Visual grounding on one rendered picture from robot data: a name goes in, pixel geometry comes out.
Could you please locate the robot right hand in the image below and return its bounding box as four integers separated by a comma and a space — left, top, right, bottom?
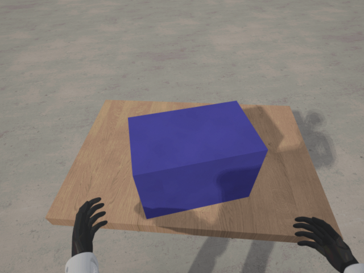
293, 217, 358, 273

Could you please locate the carton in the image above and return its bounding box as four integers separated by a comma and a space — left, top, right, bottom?
128, 101, 268, 219

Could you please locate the robot left hand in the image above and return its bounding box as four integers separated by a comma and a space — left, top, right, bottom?
72, 197, 107, 257

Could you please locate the left robot forearm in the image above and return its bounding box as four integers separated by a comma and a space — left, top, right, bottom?
65, 252, 100, 273

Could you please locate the table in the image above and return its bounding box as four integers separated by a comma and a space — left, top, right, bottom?
45, 100, 344, 243

